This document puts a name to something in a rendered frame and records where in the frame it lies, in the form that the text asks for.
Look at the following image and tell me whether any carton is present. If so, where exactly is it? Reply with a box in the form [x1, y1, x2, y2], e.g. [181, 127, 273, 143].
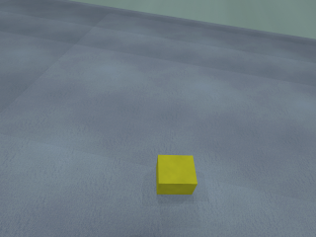
[156, 154, 198, 195]

